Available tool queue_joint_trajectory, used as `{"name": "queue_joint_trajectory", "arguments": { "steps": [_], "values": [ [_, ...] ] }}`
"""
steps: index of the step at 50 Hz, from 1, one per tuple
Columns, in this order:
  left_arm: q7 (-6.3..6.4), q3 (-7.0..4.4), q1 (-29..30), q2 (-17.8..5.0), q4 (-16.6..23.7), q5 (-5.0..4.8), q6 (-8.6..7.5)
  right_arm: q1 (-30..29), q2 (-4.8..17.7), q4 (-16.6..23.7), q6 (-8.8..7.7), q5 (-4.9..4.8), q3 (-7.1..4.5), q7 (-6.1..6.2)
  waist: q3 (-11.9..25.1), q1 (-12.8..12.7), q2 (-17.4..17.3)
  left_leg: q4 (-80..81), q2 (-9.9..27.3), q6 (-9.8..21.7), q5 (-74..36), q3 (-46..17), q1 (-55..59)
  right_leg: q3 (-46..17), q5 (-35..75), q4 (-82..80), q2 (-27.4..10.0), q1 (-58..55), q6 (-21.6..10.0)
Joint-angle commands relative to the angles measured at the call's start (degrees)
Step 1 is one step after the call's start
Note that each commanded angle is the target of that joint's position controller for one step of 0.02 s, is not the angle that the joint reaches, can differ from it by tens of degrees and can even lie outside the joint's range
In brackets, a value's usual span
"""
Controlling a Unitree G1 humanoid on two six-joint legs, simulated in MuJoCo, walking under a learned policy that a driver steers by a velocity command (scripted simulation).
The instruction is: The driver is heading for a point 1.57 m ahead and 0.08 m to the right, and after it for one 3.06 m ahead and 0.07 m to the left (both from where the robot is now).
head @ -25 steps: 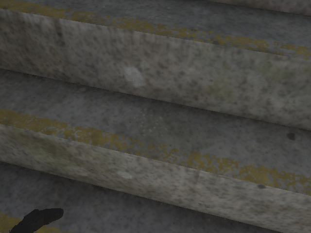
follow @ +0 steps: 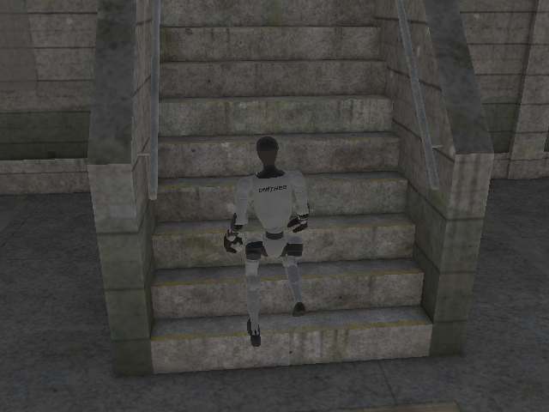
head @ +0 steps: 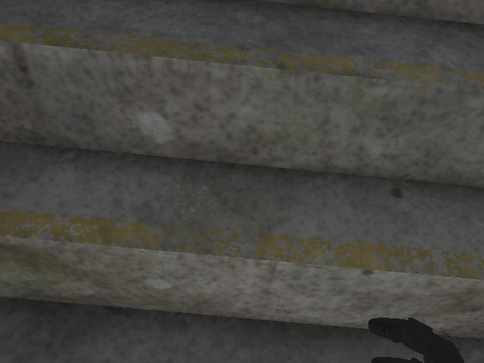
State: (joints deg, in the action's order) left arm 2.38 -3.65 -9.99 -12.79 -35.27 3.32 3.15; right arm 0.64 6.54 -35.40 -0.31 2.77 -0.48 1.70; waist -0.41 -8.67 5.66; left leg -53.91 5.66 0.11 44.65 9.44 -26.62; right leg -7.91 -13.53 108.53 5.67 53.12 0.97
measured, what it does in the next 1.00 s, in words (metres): goes down: right foot 0.24 m lower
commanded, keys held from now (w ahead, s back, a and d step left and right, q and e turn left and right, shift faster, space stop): w+e+shift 0.32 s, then w+shift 0.08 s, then w+q+shift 0.60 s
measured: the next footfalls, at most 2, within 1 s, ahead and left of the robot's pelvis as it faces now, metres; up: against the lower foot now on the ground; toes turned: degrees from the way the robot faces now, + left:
right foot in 0.42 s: -0.10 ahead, -0.28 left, -0.24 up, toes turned +5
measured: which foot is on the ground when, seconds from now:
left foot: down 0.00-0.38, up 0.40-1.00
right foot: up 0.00-0.40, down 0.42-1.00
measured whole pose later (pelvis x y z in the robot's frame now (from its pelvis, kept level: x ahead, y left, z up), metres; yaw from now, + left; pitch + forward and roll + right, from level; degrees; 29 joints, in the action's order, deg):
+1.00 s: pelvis -0.11 -0.32 -0.18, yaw -2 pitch +0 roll +5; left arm 3.4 0.2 -30.2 -3.0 -55.3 1.9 -7.3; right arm 1.6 4.6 -42.3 5.9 4.6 -1.5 2.5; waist 2.3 -3.6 -3.9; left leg -135.0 -9.4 5.3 9.4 -2.6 -69.8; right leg -2.2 -18.7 30.7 10.5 11.6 -1.5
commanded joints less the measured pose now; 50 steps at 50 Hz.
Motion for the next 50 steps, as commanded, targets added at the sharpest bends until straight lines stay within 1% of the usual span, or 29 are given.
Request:
{"name": "queue_joint_trajectory", "arguments": {
  "steps": [1,3,4,6,8,11,14,16,18,19,20,21,22,23,24,25,26,27,28,29,30,32,33,34,36,39,44,48,50],
  "values": [
    [0.05,-2.88,-10.4,-5.9,3.8,-1.13,3.43,-19.0,5.2,6.7,-3.46,1.13,-0.68,-1.06,4.5,-12.2,-10.1,18.8,12.8,4.5,-39.4,-6.1,-9.3,8.8,10.2,5.5,-1.2,-7.9,-0.7],
    [-0.24,-2.90,-9.3,-5.3,4.2,-1.35,4.12,-17.2,6.8,5.6,-4.01,0.70,-1.19,-1.09,5.8,-11.0,-9.7,16.8,15.0,5.5,-36.4,-7.2,-3.3,8.7,12.5,4.2,-2.7,-5.3,-2.4],
    [-0.16,-3.17,-8.0,-6.3,5.7,-1.79,4.33,-18.8,8.7,6.8,-4.38,0.69,-1.68,-0.87,7.3,-10.5,-13.4,16.3,19.4,7.0,-35.2,-11.1,-1.9,9.5,13.2,3.5,-4.6,-5.7,-2.2],
    [-0.53,-3.36,-0.1,-6.3,7.9,-1.81,3.96,-13.1,8.3,6.5,-4.07,1.05,-1.91,-0.31,6.0,-4.5,-11.6,16.1,20.4,6.2,-23.4,-11.3,4.0,7.4,14.9,-4.5,-6.4,-2.5,-3.8],
    [-1.11,-3.34,5.2,-5.9,10.5,-0.95,2.69,-5.2,9.7,5.9,-3.35,1.69,-2.50,0.15,3.7,0.3,-13.1,16.8,22.7,4.7,-25.7,-10.4,14.3,7.7,8.6,-15.7,-8.5,1.6,-4.2],
    [-1.00,-4.75,4.0,-8.0,10.7,0.46,1.19,-4.3,12.5,7.8,-3.61,1.73,-3.14,-0.12,5.7,1.1,-14.8,13.9,26.0,3.5,-22.6,-9.2,18.6,10.0,9.6,-18.7,-10.0,-2.8,-3.9],
    [-0.69,-4.74,5.1,-7.3,12.6,-0.06,0.13,-7.4,14.1,10.0,-3.16,2.31,-3.87,-0.68,6.0,0.4,-17.7,10.1,29.2,0.6,-27.8,-5.7,16.9,8.6,6.1,-28.3,-13.7,-7.0,-5.4],
    [-0.50,-4.17,-2.0,-7.0,11.4,-0.21,-0.91,-13.2,11.0,12.2,-2.10,2.45,-2.58,-1.55,6.6,-4.1,-14.2,-0.5,24.9,-4.4,-26.1,4.1,10.1,10.3,10.8,-52.9,-16.4,-22.6,-7.9],
    [-1.15,-3.46,-16.0,-7.7,4.6,-0.62,-4.00,-14.9,8.4,13.0,0.96,-0.27,-1.68,-2.05,6.0,-8.2,-3.3,-22.5,16.9,-3.8,-25.2,11.7,8.2,17.0,33.4,-82.2,-14.5,-38.9,-9.4],
    [-1.56,-2.58,-24.2,-6.8,-0.6,-0.96,-5.37,-18.7,6.0,15.1,2.41,-2.71,-1.18,-1.49,4.3,-11.0,3.6,-39.4,12.0,-2.0,-19.0,12.9,2.8,18.4,52.2,-96.6,-14.6,-47.9,-10.7],
    [-3.07,-0.50,-20.9,-3.1,-2.7,-1.40,-5.12,-17.3,-1.1,15.0,4.49,-5.66,0.29,-0.74,-5.1,-7.9,15.6,-68.5,1.8,2.4,4.3,11.5,-12.0,17.5,50.3,-93.1,-12.0,-44.8,-13.0],
    [-2.48,3.20,-16.6,-5.5,0.9,-0.94,-5.53,-24.2,-10.6,19.9,6.34,-8.34,1.82,-1.59,-6.4,-2.5,23.1,-101.9,-6.5,1.1,13.6,8.8,-31.9,11.2,91.5,-70.9,-14.1,-46.3,-11.1],
    [-2.69,3.80,-48.5,-4.4,-9.7,-3.04,-6.07,-54.3,-9.3,25.2,2.67,-5.14,2.39,-4.28,-2.5,-23.2,16.0,-94.0,-10.4,2.4,10.1,11.4,-27.3,11.6,92.5,-75.2,-7.5,-38.1,2.5],
    [-2.00,4.78,-51.7,-2.4,-16.6,-1.48,-6.69,-49.9,-15.1,29.9,0.38,-2.91,3.52,-4.32,-2.7,-17.4,26.8,-91.4,-7.3,-1.1,8.4,11.9,-39.7,8.7,97.1,-69.1,-2.3,-42.8,8.0],
    [0.38,3.36,-47.8,-5.5,-16.8,-2.04,-6.56,-42.7,-16.4,29.7,-1.57,-0.30,4.03,-4.14,2.8,-12.9,26.4,-90.3,-4.4,-2.7,6.5,10.0,-44.3,-4.4,82.8,-73.3,-4.4,-48.4,4.6],
    [3.64,1.86,-40.6,-8.0,-14.1,-2.12,-6.22,-34.7,-12.3,26.1,-1.90,0.04,3.64,-4.69,10.1,-8.7,17.8,-88.0,-2.7,-4.5,-1.6,5.3,-44.0,-12.5,64.1,-76.0,-8.7,-56.0,0.4],
    [5.32,1.04,-33.4,-8.8,-13.1,-1.23,-6.11,-26.4,-9.8,21.7,-1.33,-1.00,2.58,-5.04,14.5,-3.5,10.9,-86.9,-3.7,-5.1,-7.0,3.8,-42.6,-19.7,62.2,-80.2,-10.7,-61.4,-1.5],
    [6.32,0.55,-36.4,-7.9,-14.5,-1.77,-6.83,-29.9,-8.4,21.0,-0.76,-0.54,2.09,-5.12,15.9,-4.6,4.2,-85.0,-5.1,-3.9,-6.1,4.0,-45.6,-23.5,66.2,-84.2,-12.2,-67.1,-2.6],
    [6.17,-0.69,-35.1,-9.5,-15.6,-1.67,-8.45,-26.3,-8.0,19.8,0.26,-0.54,1.73,-4.51,20.0,-1.1,0.9,-83.7,-4.6,-2.3,-8.5,0.1,-50.4,-29.9,66.9,-84.4,-16.4,-75.7,-5.1],
    [5.79,-1.48,-32.8,-9.3,-15.8,-1.25,-9.49,-24.1,-7.5,17.6,1.27,-0.83,1.75,-3.40,22.3,1.6,-5.3,-83.1,-4.1,-0.2,-10.2,-2.3,-52.9,-28.9,64.5,-82.6,-19.5,-81.6,-6.1],
    [5.39,-1.42,-32.3,-6.8,-16.9,-1.44,-9.99,-24.1,-8.3,15.9,1.63,-0.51,2.26,-2.62,21.8,3.0,-9.6,-82.4,-4.4,0.6,-11.7,-3.8,-54.2,-27.5,59.8,-83.2,-20.7,-82.3,-6.8],
    [4.99,-2.12,-22.1,-5.5,-13.7,-3.14,-12.61,-17.4,-6.1,13.7,3.11,-0.19,1.04,-0.91,19.2,10.4,-9.6,-73.2,-1.7,-0.1,-21.1,-12.5,-47.4,-36.5,44.2,-89.1,-28.5,-73.0,-10.3],
    [4.11,-1.44,-25.1,-1.9,-15.6,-4.54,-12.93,-19.6,-2.2,10.6,3.78,0.27,-0.50,-0.41,17.0,7.8,-13.2,-70.8,-3.1,-0.3,-23.7,-11.0,-49.0,-32.4,36.7,-89.0,-26.2,-75.0,-9.2],
    [3.30,-0.31,-29.2,2.3,-16.8,-5.06,-12.38,-20.7,-2.7,8.7,4.23,0.50,-0.51,-0.73,14.6,4.9,-13.4,-68.9,-5.3,-0.2,-25.3,-7.5,-48.1,-26.3,31.1,-88.7,-21.0,-73.8,-7.6],
    [2.95,0.35,-34.2,4.7,-17.8,-4.38,-11.16,-19.9,-4.5,6.3,4.64,0.76,-0.33,-2.33,10.2,2.6,-7.0,-65.4,-7.4,0.6,-28.9,-5.6,-46.4,-20.8,20.8,-88.6,-15.2,-69.4,-4.5],
    [2.56,0.11,-36.4,3.3,-18.2,-2.42,-9.92,-17.2,-6.0,3.5,4.96,0.20,-0.13,-2.65,4.0,1.6,-1.5,-69.6,-11.1,2.4,-30.9,-7.8,-48.9,-18.9,10.7,-88.0,-13.2,-62.8,-1.4],
    [1.99,1.06,-32.8,3.0,-19.1,-1.93,-9.81,-13.8,-7.5,0.6,5.14,0.94,0.29,-0.75,-3.2,1.7,0.8,-79.4,-15.8,4.5,-35.1,-12.1,-55.7,-14.2,3.8,-85.9,-11.0,-52.3,7.6],
    [1.03,2.49,-29.5,2.9,-20.4,-1.32,-10.92,-12.1,-5.3,0.2,4.80,2.24,0.50,1.18,-5.3,3.5,-1.9,-85.1,-15.3,5.4,-35.2,-11.0,-59.5,-10.6,5.3,-87.0,-10.5,-47.4,11.4],
    [0.76,3.35,-26.9,2.8,-21.0,-1.11,-10.90,-10.9,-4.5,0.1,4.77,1.87,0.90,1.43,-5.4,4.7,-3.9,-83.8,-15.2,5.7,-35.7,-10.1,-56.9,-8.2,5.4,-88.6,-9.9,-43.4,12.1]
  ]
}}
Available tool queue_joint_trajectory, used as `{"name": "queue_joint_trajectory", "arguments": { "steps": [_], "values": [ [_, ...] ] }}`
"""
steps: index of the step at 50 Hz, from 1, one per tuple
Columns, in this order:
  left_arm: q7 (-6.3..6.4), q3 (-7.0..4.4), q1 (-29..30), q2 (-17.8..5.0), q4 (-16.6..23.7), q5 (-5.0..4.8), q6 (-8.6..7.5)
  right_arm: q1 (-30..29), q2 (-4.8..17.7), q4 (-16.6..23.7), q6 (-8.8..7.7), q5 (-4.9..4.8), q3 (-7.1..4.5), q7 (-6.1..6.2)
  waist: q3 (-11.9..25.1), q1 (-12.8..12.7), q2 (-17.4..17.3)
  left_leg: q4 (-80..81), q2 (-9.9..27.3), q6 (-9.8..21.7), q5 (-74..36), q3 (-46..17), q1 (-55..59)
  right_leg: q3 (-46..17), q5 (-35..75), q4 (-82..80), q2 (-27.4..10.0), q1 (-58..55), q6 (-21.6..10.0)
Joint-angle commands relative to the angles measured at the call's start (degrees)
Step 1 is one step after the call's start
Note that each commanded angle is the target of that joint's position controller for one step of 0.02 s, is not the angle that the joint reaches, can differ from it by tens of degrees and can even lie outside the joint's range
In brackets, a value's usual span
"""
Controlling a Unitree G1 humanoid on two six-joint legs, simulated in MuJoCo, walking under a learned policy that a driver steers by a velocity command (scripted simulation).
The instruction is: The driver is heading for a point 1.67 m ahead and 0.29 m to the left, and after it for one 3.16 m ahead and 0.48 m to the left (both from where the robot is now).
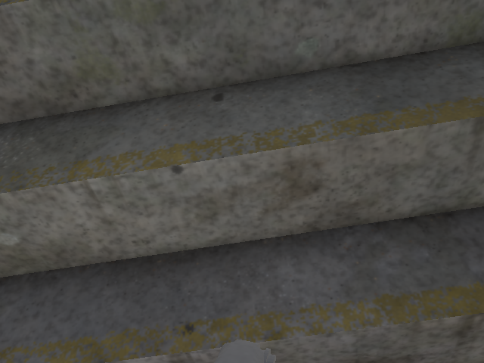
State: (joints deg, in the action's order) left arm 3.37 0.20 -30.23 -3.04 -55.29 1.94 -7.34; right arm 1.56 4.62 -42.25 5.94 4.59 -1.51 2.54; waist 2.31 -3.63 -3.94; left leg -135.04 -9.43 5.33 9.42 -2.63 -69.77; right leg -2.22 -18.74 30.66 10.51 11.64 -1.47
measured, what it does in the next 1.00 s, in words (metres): steps to the right, turning left: left foot, then right foot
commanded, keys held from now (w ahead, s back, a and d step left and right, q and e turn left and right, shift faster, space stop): w+q+shift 0.48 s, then w+shift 0.52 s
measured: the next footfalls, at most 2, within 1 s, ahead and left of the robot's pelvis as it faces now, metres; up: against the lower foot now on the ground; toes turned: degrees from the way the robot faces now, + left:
left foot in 0.30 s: +0.07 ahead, +0.10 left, +0.03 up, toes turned +25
right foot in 0.42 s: +0.09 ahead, -0.40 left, +0.00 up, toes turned +29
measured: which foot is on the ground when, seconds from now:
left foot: up 0.00-0.28, down 0.30-0.36, up 0.38-0.64, down 0.66-1.00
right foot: down 0.00-0.22, up 0.24-0.40, down 0.42-0.66, up 0.68-1.00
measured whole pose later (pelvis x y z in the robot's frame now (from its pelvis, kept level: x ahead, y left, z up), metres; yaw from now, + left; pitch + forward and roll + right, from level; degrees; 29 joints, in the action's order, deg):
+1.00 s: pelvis -0.14 -0.18 +0.01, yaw +35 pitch +0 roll +0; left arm -0.9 -2.0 -13.9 -11.6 -41.6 1.0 -0.2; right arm 19.3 12.1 -36.8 -3.8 0.5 -1.5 0.9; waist 4.9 -0.2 0.4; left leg -17.8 -6.8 7.4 14.9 2.3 -3.4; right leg 4.4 -5.9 44.7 -1.1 27.5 -0.4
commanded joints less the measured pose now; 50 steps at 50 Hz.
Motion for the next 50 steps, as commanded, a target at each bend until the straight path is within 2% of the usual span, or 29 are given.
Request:
{"name": "queue_joint_trajectory", "arguments": {
  "steps": [1,5,8,9,10,11,12,13,14,15,16,17,18,20,21,22,23,24,26,28,30,32,33,34,35,38,40,48,50],
  "values": [
    [-0.28,-0.11,-5.6,-7.1,-1.3,0.38,-0.31,-11.1,-1.9,6.8,-1.49,-0.17,1.98,0.69,-8.0,0.1,5.0,-2.3,-0.2,0.6,-0.5,2.1,-13.0,-12.8,11.9,-11.4,-14.5,-1.3,14.7],
    [-0.45,1.04,-1.4,-8.7,-1.8,0.14,0.30,-5.4,0.6,5.5,-1.44,-0.81,2.05,0.92,-7.1,2.8,2.9,-0.1,-0.9,1.3,3.1,3.0,-13.2,-8.2,22.8,-12.6,-13.9,-5.3,16.8],
    [-0.02,1.43,5.6,-9.6,-0.7,-1.07,0.79,3.3,3.7,4.4,-2.29,-0.79,1.11,1.94,-5.8,7.2,8.3,7.9,-3.2,2.5,9.9,8.1,-3.1,0.0,50.6,-15.6,-11.6,-4.6,26.3],
    [0.78,1.04,13.4,-11.8,1.8,-2.50,1.22,11.6,7.2,3.5,-2.90,-0.78,-0.12,2.75,-3.8,12.7,12.8,18.2,-5.2,3.1,15.6,12.4,13.1,6.8,78.7,-17.4,-9.5,1.7,34.1],
    [2.43,0.01,35.2,-16.9,7.9,-4.59,1.77,35.6,16.0,-1.1,-3.70,-1.55,-3.25,4.15,-0.6,28.6,18.6,38.0,-6.9,5.4,25.6,17.4,52.5,16.4,124.7,-14.2,-6.6,25.0,46.4],
    [4.46,-4.43,63.8,-27.4,15.2,-10.14,2.46,66.7,35.3,-7.1,-4.50,-3.56,-10.89,5.59,4.5,51.6,9.9,67.6,7.7,18.7,17.4,10.3,106.6,19.8,135.7,37.9,-2.1,67.3,54.0],
    [6.06,-5.57,73.3,-28.1,22.7,-14.51,4.32,52.2,32.6,-8.3,-3.88,-11.67,-12.58,9.23,9.4,57.3,-78.7,89.2,13.8,28.2,-30.2,-5.9,73.6,0.6,-18.3,146.4,4.6,62.4,29.2],
    [6.75,6.03,97.5,-2.8,47.4,-5.54,1.26,25.6,8.1,-5.6,-5.48,-9.28,-2.95,7.18,-10.2,43.9,-84.2,106.6,12.6,12.9,-41.5,9.2,23.6,-12.4,-87.4,143.1,-8.5,55.4,12.8],
    [3.47,6.48,73.9,1.5,49.6,-1.46,-0.34,6.1,-0.1,-2.1,-9.72,-4.41,1.58,6.33,-16.4,16.3,-37.4,96.6,17.8,3.4,-44.4,1.0,10.9,-35.5,-94.2,123.2,-15.6,44.4,-3.5],
    [-0.81,5.38,55.3,0.3,39.1,-1.76,-1.98,8.8,-2.5,-3.1,-9.46,-1.69,3.71,4.88,6.5,6.4,16.8,98.9,10.5,-2.8,-35.4,9.0,37.4,-16.2,-68.8,96.8,-6.4,36.6,-6.0],
    [-4.45,2.21,16.0,-6.9,34.5,-2.37,0.39,-25.7,20.3,14.4,-8.88,-0.73,-2.41,5.88,11.7,-22.0,23.5,113.8,17.4,-0.5,-33.4,-8.8,22.9,-8.3,-24.0,65.5,-4.0,11.8,-1.2],
    [-5.07,0.24,2.4,-12.2,23.3,0.22,2.32,-31.5,29.1,16.7,-8.25,-1.82,-7.06,6.15,10.0,-24.2,37.2,113.2,16.6,-0.1,-16.9,-2.5,10.0,1.5,-0.5,46.4,-8.0,-3.9,4.4],
    [-4.55,1.23,9.3,-8.8,21.1,0.05,2.53,-23.4,23.2,15.4,-9.17,-3.85,-6.20,5.76,5.6,-17.3,42.3,108.9,12.1,0.9,-3.3,2.6,3.2,7.3,17.1,21.3,-12.0,-14.1,5.0],
    [-2.92,3.24,18.4,-5.0,17.9,0.82,3.39,-10.2,8.5,15.0,-8.50,-3.75,-3.29,3.95,6.0,-5.1,36.0,78.4,0.7,-1.5,9.8,13.9,22.4,6.7,42.3,-1.5,-12.6,-6.3,3.5],
    [-3.05,4.36,27.0,-2.4,19.5,-1.01,3.67,-1.3,3.4,13.0,-7.51,-2.21,-1.65,3.92,1.0,0.7,28.9,68.5,-1.0,0.7,14.8,5.8,28.4,10.3,40.7,-15.0,-15.2,-0.5,3.4],
    [-3.63,2.77,29.1,-8.6,20.4,1.98,3.38,8.5,1.6,14.7,-7.59,-4.04,-2.96,2.15,5.0,8.2,35.8,40.8,-2.9,-2.0,37.9,-3.4,7.2,-3.8,94.2,10.8,-24.4,-18.7,-0.6],
    [-2.79,-1.04,22.2,-18.0,21.5,2.49,3.32,19.5,6.3,15.1,-8.31,-2.82,-4.09,1.04,20.3,6.5,32.5,29.3,2.5,-3.7,33.8,-5.2,5.4,-22.3,92.3,8.3,-38.4,-28.4,-6.0],
    [-1.95,-4.70,32.1,-28.2,25.2,0.86,1.83,18.0,5.3,19.0,-7.08,-2.04,-3.22,2.19,22.4,8.9,31.1,20.7,7.6,-5.6,23.9,-7.5,8.7,-43.1,47.0,-9.2,-45.8,-19.4,-11.6],
    [-1.36,-3.44,53.0,-19.7,28.8,-2.00,0.52,9.5,8.4,20.2,-5.54,-2.20,-2.85,0.82,6.3,16.3,33.7,25.3,13.1,-5.1,19.7,-11.5,12.2,-37.2,10.6,-14.9,-38.7,-2.5,-9.7],
    [-0.50,-2.24,54.2,-15.7,28.2,-1.61,0.72,9.7,14.0,19.1,-2.99,-3.20,-3.79,-2.34,5.6,17.0,23.8,55.8,14.0,-3.2,25.7,-9.3,32.8,-17.6,18.2,-10.5,-29.4,7.1,-3.3],
    [-0.84,-3.18,44.5,-18.0,23.5,-0.04,1.59,9.6,14.4,20.0,-3.16,-4.89,-2.96,-3.05,8.1,15.5,20.7,89.5,13.1,-2.1,32.7,2.0,44.2,-8.3,43.6,-5.5,-24.7,-4.7,-2.5],
    [-0.91,-3.87,33.4,-16.5,20.8,-1.64,4.25,16.1,9.8,15.5,-4.55,-4.40,-1.95,-1.55,10.0,12.8,6.1,110.7,8.5,-1.7,16.0,11.5,62.7,-4.5,48.1,7.9,-21.2,-2.8,-3.1],
    [-1.03,-3.21,32.9,-12.3,20.6,-1.46,5.61,19.8,7.0,10.7,-6.12,-3.11,-1.24,-2.72,7.5,13.7,-7.1,110.9,7.2,-2.6,5.7,10.8,72.8,0.4,23.8,24.5,-15.9,12.7,-2.3],
    [-0.29,-0.72,31.7,-2.0,22.6,1.13,5.56,20.8,9.5,9.4,-6.91,-3.20,-0.49,-3.62,4.0,8.4,-24.9,100.1,15.3,-3.0,-25.3,-2.8,81.3,4.4,-12.2,41.8,-9.1,40.8,0.3],
    [0.02,-0.52,35.5,-2.9,25.7,3.14,4.72,26.3,18.1,9.7,-6.35,-4.09,-3.27,-1.71,11.8,14.2,-35.0,110.0,25.5,1.6,-40.9,-19.9,79.0,2.7,-13.7,59.1,-8.5,46.0,1.4],
    [-2.41,-1.85,38.4,-9.3,26.5,2.71,3.66,10.9,16.2,13.5,-7.28,-1.93,-2.41,-0.79,-2.8,4.8,-1.4,117.5,22.9,6.3,10.2,-15.2,57.0,0.7,7.0,64.9,-15.6,50.0,3.6],
    [-4.81,-3.31,27.1,-14.0,21.7,1.68,5.05,9.4,16.8,12.6,-9.05,-2.69,-2.26,-0.96,-2.8,1.0,-0.2,123.5,18.3,4.2,12.2,-10.0,50.1,3.2,15.2,49.6,-14.7,35.4,4.5],
    [-4.09,-2.87,24.3,-11.6,19.6,-1.54,6.23,10.7,13.2,11.2,-11.08,-3.89,-1.54,-1.62,-2.8,2.3,-3.7,128.3,20.4,5.6,0.0,-5.5,54.0,5.6,14.0,15.7,-12.7,10.4,0.9],
    [-3.83,-3.24,24.2,-12.7,19.7,-1.21,5.80,12.4,13.1,10.3,-10.79,-4.41,-1.52,-1.32,-5.2,4.0,1.3,126.4,21.8,6.7,-9.1,-7.7,59.8,5.2,8.3,6.2,-12.1,10.8,-1.0]
  ]
}}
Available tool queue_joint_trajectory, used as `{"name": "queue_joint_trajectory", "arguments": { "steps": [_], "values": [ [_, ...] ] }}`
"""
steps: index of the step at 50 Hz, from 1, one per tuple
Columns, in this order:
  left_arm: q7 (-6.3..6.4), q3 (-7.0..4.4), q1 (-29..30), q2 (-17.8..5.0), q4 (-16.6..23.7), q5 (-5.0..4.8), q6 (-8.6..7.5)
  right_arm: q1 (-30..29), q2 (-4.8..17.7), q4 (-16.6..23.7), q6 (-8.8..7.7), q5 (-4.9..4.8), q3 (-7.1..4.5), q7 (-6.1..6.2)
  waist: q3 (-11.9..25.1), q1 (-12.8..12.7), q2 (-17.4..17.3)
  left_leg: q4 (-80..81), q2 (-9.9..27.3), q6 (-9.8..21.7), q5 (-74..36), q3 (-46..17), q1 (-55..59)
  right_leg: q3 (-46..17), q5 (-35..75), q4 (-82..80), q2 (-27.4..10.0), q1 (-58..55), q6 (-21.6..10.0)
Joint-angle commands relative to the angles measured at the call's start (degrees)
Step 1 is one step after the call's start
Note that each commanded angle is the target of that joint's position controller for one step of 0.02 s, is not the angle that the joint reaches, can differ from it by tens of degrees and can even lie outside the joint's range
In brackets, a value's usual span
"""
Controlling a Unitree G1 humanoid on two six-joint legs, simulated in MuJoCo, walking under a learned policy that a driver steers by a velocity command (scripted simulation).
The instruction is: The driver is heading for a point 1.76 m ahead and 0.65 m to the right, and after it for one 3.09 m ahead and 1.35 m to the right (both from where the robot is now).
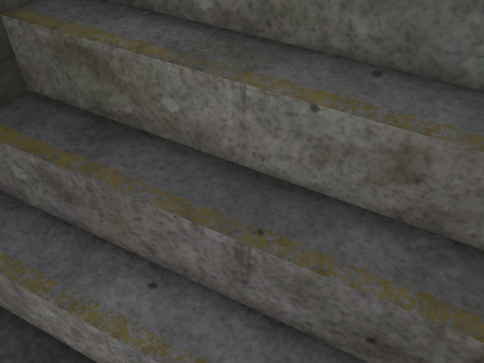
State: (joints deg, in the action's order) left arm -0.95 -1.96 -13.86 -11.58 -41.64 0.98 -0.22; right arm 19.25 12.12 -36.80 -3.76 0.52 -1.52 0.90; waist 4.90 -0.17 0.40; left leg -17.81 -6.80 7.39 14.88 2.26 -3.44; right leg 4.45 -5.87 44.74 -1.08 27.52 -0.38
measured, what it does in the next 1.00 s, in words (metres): walks ahead, turning right: right foot, then left foot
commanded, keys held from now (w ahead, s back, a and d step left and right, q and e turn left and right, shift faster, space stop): w+shift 0.44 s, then w+e+shift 0.56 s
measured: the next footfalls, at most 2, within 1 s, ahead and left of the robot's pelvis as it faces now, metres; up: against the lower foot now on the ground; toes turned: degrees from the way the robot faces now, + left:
right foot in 0.08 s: +0.06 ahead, -0.08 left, +0.00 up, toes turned -1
left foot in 0.30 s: +0.07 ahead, +0.13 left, +0.00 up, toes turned -3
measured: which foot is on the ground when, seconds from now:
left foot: down 0.00-0.14, up 0.16-0.28, down 0.30-1.00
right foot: up 0.00-0.06, down 0.08-1.00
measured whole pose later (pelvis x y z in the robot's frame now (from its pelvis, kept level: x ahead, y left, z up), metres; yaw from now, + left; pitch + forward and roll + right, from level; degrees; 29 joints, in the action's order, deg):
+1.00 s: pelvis +0.09 +0.05 -0.01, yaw -22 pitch +3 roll +0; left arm -0.6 -3.9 -10.9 -14.6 -37.5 -0.4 -0.9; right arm 2.3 12.3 -30.7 -2.0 0.8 -0.4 1.8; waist -1.1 0.2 0.0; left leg -30.6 -0.6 0.0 20.7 6.8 -11.0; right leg -10.2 -15.5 30.1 7.7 16.3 -2.9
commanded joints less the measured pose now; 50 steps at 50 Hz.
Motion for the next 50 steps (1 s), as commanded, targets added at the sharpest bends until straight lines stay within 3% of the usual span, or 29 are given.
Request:
{"name": "queue_joint_trajectory", "arguments": {
  "steps": [1,3,4,5,6,7,8,9,10,11,12,14,15,16,17,18,20,22,27,31,34,37,40,44,46,47,48,49,50],
  "values": [
    [0.84,-1.15,6.1,-4.1,5.7,-0.16,-1.48,-4.4,5.8,4.0,-0.86,-0.31,-1.49,0.41,-7.3,0.7,-2.8,5.9,19.4,5.3,-23.3,-12.7,-3.5,-1.0,-8.4,-11.5,0.5,-5.9,-3.4],
    [1.66,-1.33,0.8,-4.0,4.3,0.00,-1.87,-4.6,6.6,3.1,-0.40,-0.01,-1.44,0.21,-5.3,-0.9,-1.2,-2.4,18.3,4.8,-35.0,-12.0,0.6,0.5,-14.6,-21.2,2.8,-9.7,-5.9],
    [2.11,-1.32,-3.4,-3.5,3.2,0.66,-2.28,-7.2,5.8,3.8,-0.52,-0.47,-1.10,0.12,-4.3,-3.1,-0.1,-8.3,16.5,3.7,-39.7,-10.6,-3.1,-1.8,-10.8,-24.3,1.2,-16.9,-7.1],
    [2.43,-1.61,-9.2,-5.0,2.2,1.78,-2.91,-11.3,4.8,5.7,-1.01,-0.60,-0.64,-0.03,-2.8,-5.7,2.0,-17.1,13.6,1.9,-39.5,-9.2,-12.0,-9.4,-10.6,-25.3,-3.4,-25.7,-8.8],
    [1.82,-3.20,-6.7,-10.3,3.3,1.45,-3.26,-10.1,2.7,6.8,-1.47,-2.13,0.13,-0.65,-3.3,-2.7,13.2,-22.5,6.3,-2.6,-29.0,-5.0,-23.4,-25.5,-13.3,-29.5,-10.9,-28.5,-13.1],
    [0.82,-2.84,-3.1,-8.4,4.2,1.06,-3.35,-12.3,4.3,6.9,-1.36,-1.26,0.02,-0.63,-4.8,-2.4,11.8,-23.7,3.8,-2.6,-4.1,-4.7,-28.6,-32.9,-15.8,-35.9,-17.0,-26.6,-14.6],
    [0.31,-2.31,-0.8,-6.8,5.0,1.32,-3.63,-12.5,4.6,7.2,-1.05,-0.60,-0.19,-0.96,-5.6,-1.0,8.2,-27.1,5.5,-2.1,5.6,-7.9,-27.4,-32.5,-14.8,-37.6,-19.3,-22.5,-15.1],
    [0.19,-2.08,1.2,-6.1,5.4,1.25,-3.86,-11.4,4.7,6.9,-0.59,-0.53,-0.11,-1.28,-4.5,0.7,4.0,-26.9,6.6,-1.6,6.6,-9.1,-24.1,-29.2,-13.8,-38.0,-18.6,-19.7,-13.9],
    [0.39,-1.80,4.7,-5.9,5.9,0.46,-4.13,-10.1,4.2,6.7,-0.32,-0.20,0.06,-1.71,-4.2,3.2,2.7,-22.4,7.2,-1.1,4.7,-7.7,-17.6,-23.0,-11.6,-38.6,-15.6,-14.1,-10.5],
    [0.34,-1.76,7.6,-6.0,6.6,0.28,-4.46,-9.0,3.3,5.9,-0.37,0.19,0.38,-1.91,-2.9,4.3,4.5,-17.5,6.1,-1.1,2.3,-5.4,-10.5,-17.5,-8.3,-38.4,-11.5,-10.4,-7.8],
    [0.30,-1.85,8.5,-6.5,6.7,0.32,-4.53,-7.6,2.8,4.7,-0.46,0.54,0.52,-2.01,-1.8,4.6,5.6,-12.3,4.9,-1.4,-0.7,-3.3,-6.9,-13.9,-6.6,-37.1,-8.7,-10.4,-6.8],
    [0.30,-1.81,7.5,-6.5,6.7,-0.36,-4.50,-7.2,3.2,3.2,-0.67,1.80,0.17,-2.01,-0.4,3.8,3.9,-7.6,3.5,-2.2,-3.3,-1.3,-3.0,-10.5,-9.6,-33.2,-5.3,-10.5,-5.2],
    [0.20,-1.52,8.0,-5.8,7.1,-0.35,-4.61,-7.2,3.3,3.2,-0.98,2.08,0.14,-1.88,-0.5,3.4,2.5,-6.6,5.4,-2.4,-2.9,-3.0,-3.1,-9.5,-10.3,-30.1,-4.3,-10.4,-4.5],
    [0.13,-1.07,8.6,-4.4,7.9,-0.21,-4.73,-6.9,3.8,3.4,-1.34,2.15,0.06,-1.69,-0.4,3.0,-0.3,-4.3,8.8,-2.1,-0.5,-7.0,-4.0,-8.1,-10.0,-25.5,-2.9,-10.3,-3.8],
    [-0.08,-0.16,7.2,-2.7,8.9,-1.09,-5.01,-10.5,7.3,4.6,-1.43,1.43,-1.02,-1.65,-1.9,0.8,-9.7,2.9,13.1,-1.0,7.4,-16.0,-8.0,-4.7,-8.1,-22.6,0.5,-10.7,-1.8],
    [0.22,0.14,6.7,-2.8,8.7,-1.00,-5.25,-13.6,8.1,5.7,-1.27,0.95,-1.74,-1.88,-4.2,0.2,-12.5,7.5,14.5,0.1,9.9,-20.3,-10.7,-4.1,-5.7,-21.5,0.6,-11.8,-1.3],
    [0.98,0.01,6.6,-4.5,8.1,-0.48,-5.12,-14.9,6.0,6.1,-1.40,1.09,-1.44,-2.27,-3.3,-0.2,-7.3,6.6,13.4,0.4,0.0,-19.1,-8.5,-4.2,-2.8,-22.1,0.1,-14.5,-1.4],
    [1.43,0.32,7.3,-4.0,8.4,-0.09,-4.96,-13.0,5.8,4.9,-1.59,0.91,-1.38,-2.03,0.1,0.3,-4.6,3.5,12.3,-0.1,-12.4,-16.3,-4.3,-4.5,-1.9,-21.7,-0.3,-16.2,-1.5],
    [1.59,1.09,10.2,-2.6,9.8,-1.45,-3.82,-9.1,7.7,2.6,-1.18,1.76,-1.97,-0.95,0.6,3.4,-5.0,1.9,14.7,-3.8,-25.5,-12.6,4.2,-4.0,-6.6,-16.7,1.5,-8.4,-2.8],
    [1.44,1.48,11.1,-1.9,10.2,-1.49,-3.31,-8.8,7.7,1.8,-1.32,2.56,-1.93,-0.52,-0.9,3.5,-4.7,2.5,17.1,-4.2,-29.8,-10.1,5.9,-4.6,-10.5,-13.8,0.8,-3.8,-4.3],
    [1.69,1.08,7.9,-2.7,9.0,-1.26,-3.17,-13.4,7.3,3.0,-1.50,1.54,-1.70,0.32,2.4,0.3,-4.3,-2.8,16.5,-3.9,-44.4,-4.3,4.3,-4.7,-7.7,-16.0,2.2,-9.8,-5.8],
    [1.80,-0.33,7.1,-5.6,8.1,-1.10,-2.78,-13.9,7.7,4.0,-1.39,0.51,-1.54,1.30,3.9,0.4,-1.1,-9.8,14.8,-6.0,-55.4,1.0,4.5,-5.5,-2.1,-14.7,3.6,-11.5,-7.2],
    [1.54,-1.02,6.3,-5.8,8.0,-1.58,-2.50,-13.8,9.4,4.8,-0.50,0.26,-1.89,1.92,3.5,0.8,-1.4,-13.9,14.1,-7.8,-50.4,4.7,2.8,-7.4,4.7,-13.3,3.9,-11.3,-8.4],
    [1.29,-2.64,4.7,-8.1,8.0,-2.05,-2.17,-17.8,7.2,8.4,0.87,0.07,-1.24,1.55,3.6,-0.2,1.0,-22.0,11.7,-8.4,-40.7,7.9,-1.3,-13.8,17.3,-13.7,2.7,-12.2,-10.8],
    [1.02,-3.46,5.0,-10.2,8.7,-1.70,-2.08,-20.1,5.3,10.8,1.10,0.29,-0.53,0.95,1.6,0.0,3.9,-23.8,7.9,-8.9,-22.7,7.6,-6.2,-21.1,22.2,-17.7,0.4,-12.8,-12.1],
    [0.55,-3.73,7.4,-11.0,9.3,-1.32,-1.89,-20.6,3.4,11.9,1.01,0.47,0.10,0.56,-0.5,1.6,6.8,-20.6,4.7,-9.0,-1.7,6.5,-9.2,-26.0,25.2,-21.0,-1.1,-12.7,-12.8],
    [0.10,-3.63,9.8,-10.8,10.1,-0.88,-1.70,-19.6,2.6,12.3,0.87,0.20,0.45,0.44,-2.8,3.3,8.0,-14.4,3.2,-8.6,10.8,3.8,-10.9,-29.5,27.4,-23.1,-2.1,-13.7,-13.0],
    [-0.09,-3.65,11.8,-9.9,10.5,-0.71,-1.60,-16.4,3.4,11.0,0.92,0.18,0.15,0.77,-2.6,5.0,6.5,-7.3,4.1,-7.7,11.1,2.4,-8.6,-29.1,29.7,-21.4,-2.0,-15.1,-12.5],
    [0.03,-3.56,12.8,-8.1,10.7,-1.86,-1.65,-12.9,4.3,9.6,1.05,0.27,-0.17,1.53,1.3,6.1,4.2,-3.1,5.6,-7.4,-0.3,3.4,-0.2,-26.5,33.8,-17.1,-0.9,-14.5,-10.8]
  ]
}}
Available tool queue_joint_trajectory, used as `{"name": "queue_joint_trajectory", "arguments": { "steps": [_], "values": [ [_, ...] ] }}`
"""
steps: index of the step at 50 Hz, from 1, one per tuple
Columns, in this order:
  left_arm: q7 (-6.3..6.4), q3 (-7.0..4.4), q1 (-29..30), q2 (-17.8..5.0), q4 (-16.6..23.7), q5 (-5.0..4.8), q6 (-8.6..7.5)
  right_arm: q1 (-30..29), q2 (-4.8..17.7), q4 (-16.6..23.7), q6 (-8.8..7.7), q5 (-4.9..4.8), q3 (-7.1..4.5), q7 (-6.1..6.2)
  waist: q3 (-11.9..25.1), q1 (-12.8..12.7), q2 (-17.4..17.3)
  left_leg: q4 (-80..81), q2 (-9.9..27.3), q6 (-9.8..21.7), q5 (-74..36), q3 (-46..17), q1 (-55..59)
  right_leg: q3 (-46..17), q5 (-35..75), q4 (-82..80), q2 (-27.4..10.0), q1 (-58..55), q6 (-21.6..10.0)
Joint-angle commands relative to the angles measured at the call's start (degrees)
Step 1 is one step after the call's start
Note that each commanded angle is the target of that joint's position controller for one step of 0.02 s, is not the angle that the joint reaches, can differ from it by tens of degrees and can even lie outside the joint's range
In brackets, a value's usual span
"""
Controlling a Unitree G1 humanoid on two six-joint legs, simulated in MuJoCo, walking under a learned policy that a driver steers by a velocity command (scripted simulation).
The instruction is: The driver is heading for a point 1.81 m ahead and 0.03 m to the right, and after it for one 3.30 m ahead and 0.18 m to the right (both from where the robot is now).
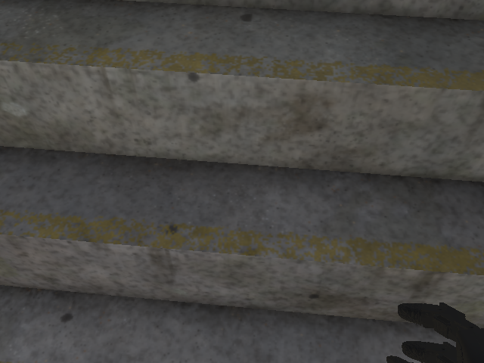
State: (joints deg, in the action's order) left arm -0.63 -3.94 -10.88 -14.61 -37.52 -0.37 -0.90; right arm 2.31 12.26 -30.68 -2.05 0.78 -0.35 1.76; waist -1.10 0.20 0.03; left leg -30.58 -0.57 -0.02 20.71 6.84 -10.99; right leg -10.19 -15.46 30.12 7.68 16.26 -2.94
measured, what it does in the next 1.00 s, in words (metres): steps to the right: right foot, then left foot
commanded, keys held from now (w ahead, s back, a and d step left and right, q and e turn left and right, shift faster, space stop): w+e+shift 0.28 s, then w+shift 0.16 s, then w+q+shift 0.56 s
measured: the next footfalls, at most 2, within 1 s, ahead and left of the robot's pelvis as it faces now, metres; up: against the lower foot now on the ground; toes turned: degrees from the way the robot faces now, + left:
right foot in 0.30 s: +0.04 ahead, -0.12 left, +0.00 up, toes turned -21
left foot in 0.64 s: +0.13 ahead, -0.04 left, +0.00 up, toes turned -21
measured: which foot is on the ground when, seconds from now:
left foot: down 0.00-0.28, up 0.30-0.62, down 0.64-0.74, up 0.76-0.98, down 1.00-1.00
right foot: down 0.00-0.04, up 0.06-0.28, down 0.30-1.00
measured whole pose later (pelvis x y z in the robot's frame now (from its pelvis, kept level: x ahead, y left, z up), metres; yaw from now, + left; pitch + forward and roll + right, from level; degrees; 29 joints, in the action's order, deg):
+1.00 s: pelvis +0.02 -0.10 +0.01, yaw -8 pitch +0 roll -1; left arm 4.2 -2.7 1.2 -14.5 -34.1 -0.7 1.0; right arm 14.3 12.9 -33.9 2.1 -1.5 -3.2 3.5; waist -1.7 6.7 2.0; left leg -33.3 -0.2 9.6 13.6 2.5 -13.1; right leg 17.5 -6.5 39.2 2.1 17.9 -0.6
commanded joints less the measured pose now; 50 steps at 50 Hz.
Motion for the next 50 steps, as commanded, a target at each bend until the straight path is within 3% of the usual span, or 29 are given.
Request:
{"name": "queue_joint_trajectory", "arguments": {
  "steps": [1,2,3,4,6,8,11,13,14,15,16,17,18,19,21,24,27,29,31,34,36,38,39,42,44,46,48,49,50],
  "values": [
    [-0.07,-1.34,9.6,-3.6,6.8,-1.61,-1.56,7.2,6.6,2.1,-0.58,0.98,-2.09,1.50,11.0,5.9,1.3,9.3,2.3,0.6,-14.4,-2.1,16.8,-8.6,41.0,3.4,-7.6,1.8,-5.9],
    [0.11,-0.98,10.3,-2.1,8.3,-2.78,-2.18,9.6,10.6,0.9,-0.44,2.90,-3.25,1.98,12.5,6.1,-8.7,5.6,10.6,2.2,-36.6,-7.1,28.7,-1.6,28.3,12.2,-3.3,15.7,-2.4],
    [1.25,-0.44,7.8,-1.7,8.5,-2.41,-1.47,7.9,11.3,-0.3,0.02,4.84,-3.37,1.78,13.3,4.6,-17.5,6.2,20.9,6.1,-51.2,-12.6,32.9,5.9,-4.3,19.4,-1.2,26.5,-1.5],
    [1.66,-0.82,7.9,-3.7,8.0,-0.45,-0.33,9.2,9.0,-0.6,-0.24,5.17,-3.12,1.31,12.4,4.1,-13.1,6.9,25.9,10.2,-51.8,-14.0,28.9,6.3,-14.2,29.6,-5.8,28.2,-1.1],
    [0.99,-0.97,6.6,-4.4,7.4,1.03,1.47,2.4,6.5,0.1,-0.68,4.17,-2.07,0.97,8.2,-0.3,-5.7,9.4,22.5,9.5,-44.6,-6.5,15.4,7.7,-9.0,36.4,-8.8,22.3,-1.1],
    [0.46,-0.53,3.0,-3.3,6.9,1.02,2.48,-4.6,7.3,0.9,-1.97,2.61,-1.78,0.47,5.2,-5.0,-7.0,9.3,15.4,4.8,-52.3,4.5,0.6,11.7,-5.0,29.0,-7.3,6.7,-1.8],
    [1.34,-1.30,-1.6,-4.9,6.4,0.61,2.16,-2.7,9.9,-1.1,-1.23,1.14,-2.43,-0.23,9.7,-6.8,-7.6,-3.3,16.1,4.8,-71.9,7.2,5.1,15.6,-2.9,19.2,-4.7,-0.4,-3.8],
    [1.40,-1.62,-8.8,-4.3,4.2,0.62,1.42,-3.5,9.9,-1.1,0.91,0.54,-2.63,-0.64,10.0,-10.3,-5.8,-18.0,16.4,5.1,-59.7,8.3,3.1,18.0,-2.0,7.6,-3.0,-5.8,-6.1],
    [0.95,-2.38,-12.6,-5.2,2.5,1.14,0.78,-4.1,9.0,-0.3,1.36,-0.12,-2.41,-0.84,6.8,-12.8,-0.1,-30.2,14.0,4.1,-42.1,8.2,-4.8,17.3,1.4,0.9,-0.2,-10.3,-6.8],
    [0.27,-2.30,-9.9,-6.8,2.4,1.33,0.14,-7.6,2.4,2.4,1.61,0.42,-0.88,-1.53,-2.4,-10.8,11.0,-45.7,7.1,2.2,2.0,5.4,-25.3,6.6,15.5,2.4,-3.9,-12.0,-9.0],
    [-0.27,-1.58,-2.5,-10.2,6.5,0.98,-1.02,-6.9,-2.1,7.9,0.81,1.87,0.53,-1.39,-2.2,-2.6,15.7,-58.4,-0.5,-0.6,10.2,-2.5,-33.8,-17.5,32.9,-3.0,-12.1,-4.9,-13.1],
    [1.23,-2.01,2.0,-11.5,10.7,2.11,-0.55,-0.6,-0.3,9.1,-0.63,3.79,0.47,-1.24,7.7,-0.8,13.1,-56.5,0.4,-2.5,7.7,-10.6,-29.0,-32.1,14.1,-16.8,-21.4,-3.5,-20.1],
    [2.65,-1.17,6.0,-8.7,11.8,2.14,-0.47,0.9,2.9,8.1,-1.68,3.47,-0.01,-1.23,3.3,1.6,6.1,-50.6,4.1,-3.4,3.9,-11.6,-25.3,-28.8,-1.5,-21.1,-22.3,4.2,-19.1],
    [3.06,-0.21,9.0,-6.4,11.6,2.22,-0.76,0.5,5.3,7.2,-1.99,3.02,-0.63,-1.18,0.2,2.4,1.3,-44.6,5.6,-3.4,0.5,-9.3,-22.2,-22.6,0.1,-21.1,-19.9,8.7,-16.2],
    [2.67,0.98,8.0,-4.6,10.2,3.01,-2.42,0.1,4.4,5.9,-1.94,2.10,0.27,-0.29,1.2,0.9,-2.7,-27.8,5.2,-1.9,0.6,-4.8,-12.9,-9.9,26.6,-18.9,-15.9,6.3,-10.6],
    [1.78,1.38,3.2,-3.0,4.9,3.03,-2.90,1.6,1.4,4.4,-0.63,0.12,1.48,0.94,8.8,-0.2,4.4,-13.7,2.1,-0.2,-2.6,-2.8,-8.1,1.6,63.2,-10.2,-11.6,-10.9,-5.2],
    [1.73,1.76,3.6,-2.3,4.2,2.97,-3.26,6.0,2.2,1.7,0.53,-1.10,0.84,1.71,17.1,2.0,4.7,-6.7,0.4,1.9,-4.6,-2.9,-7.8,1.2,82.5,-3.7,-17.0,-22.9,-2.2],
    [2.24,4.02,9.2,1.4,6.3,1.98,-3.51,9.3,-0.5,-1.0,0.65,-0.57,1.48,1.65,15.1,4.1,2.0,3.5,0.9,2.5,-13.0,-4.6,-2.3,4.5,74.9,-2.6,-17.2,-19.4,0.9],
    [2.35,4.73,10.1,1.8,8.2,1.75,-3.54,8.3,-0.4,-1.9,-0.09,0.41,1.36,0.94,10.4,1.3,-0.3,6.4,1.6,3.9,-19.6,-8.8,-2.0,7.1,51.4,-2.8,-14.6,-14.1,2.5],
    [1.62,4.84,3.5,2.1,9.5,3.37,-2.26,-3.5,3.0,2.5,-0.64,-2.15,-0.07,-0.61,0.3,-7.9,-10.4,11.4,7.1,7.6,-12.8,-23.3,-15.2,8.7,17.3,-8.0,-10.8,-14.0,4.1],
    [2.06,3.47,4.5,-1.8,9.0,4.04,-1.95,-1.6,1.1,3.0,-1.00,-2.41,-0.48,-1.17,2.0,-5.4,-3.4,10.0,3.7,7.1,-9.5,-22.5,-20.2,9.1,13.2,-8.2,-12.2,-19.4,4.9],
    [3.33,2.61,11.7,-3.6,10.3,3.02,-1.51,-0.5,0.1,2.6,-0.98,-3.79,-0.79,-1.46,2.6,-1.9,5.3,0.0,-2.4,6.3,-6.3,-13.7,-18.1,2.7,10.3,-16.7,-18.5,-14.1,4.4],
    [4.21,2.68,14.7,-2.8,11.0,2.79,-1.07,2.3,1.1,1.6,-0.23,-3.72,-1.45,-0.89,5.1,0.4,7.7,-6.7,-2.2,6.4,-5.8,-12.2,-14.6,2.3,16.7,-17.4,-20.6,-11.8,3.8],
    [5.67,2.36,16.7,-2.6,10.2,1.29,-1.17,10.6,5.8,-0.3,2.25,-2.56,-4.24,0.65,10.4,4.4,3.7,-22.2,-1.7,6.0,0.2,-8.1,-11.5,10.5,55.4,-10.5,-22.2,-12.6,4.5],
    [5.67,1.23,18.0,-3.9,9.3,0.90,-1.23,16.9,5.6,-1.3,3.15,-2.74,-4.29,2.49,14.6,7.3,5.9,-24.4,-1.4,6.5,1.8,-4.5,-8.9,15.7,87.6,-2.1,-21.5,-15.9,5.1],
    [5.62,1.02,20.8,-3.4,9.7,0.24,-0.62,18.0,6.4,-0.5,4.10,-2.60,-4.59,3.37,16.0,8.4,8.4,-18.5,-1.1,7.6,1.3,-2.0,-7.4,19.0,94.4,2.9,-21.3,-18.3,5.9],
    [4.84,-0.20,22.7,-5.3,10.4,-0.75,0.57,17.5,7.4,-0.5,3.94,-2.99,-5.16,2.45,11.1,9.4,5.4,-0.5,-1.2,10.3,-2.9,-0.2,-8.9,20.7,82.6,10.4,-18.3,-20.2,9.0],
    [4.73,-0.13,24.1,-4.8,10.6,-1.29,1.21,17.4,5.7,-1.5,3.99,-2.43,-4.96,1.67,9.4,11.4,-0.6,5.6,-0.7,11.0,-12.8,-1.3,-5.0,20.8,65.7,19.1,-17.2,-14.1,7.2],
    [4.31,0.86,24.3,-1.8,11.9,-0.62,1.44,14.6,4.0,-2.1,3.95,-0.52,-4.51,0.73,5.6,10.5,-10.9,9.8,0.1,11.8,-18.8,-5.6,0.1,20.8,22.6,25.3,-12.8,-1.4,6.2]
  ]
}}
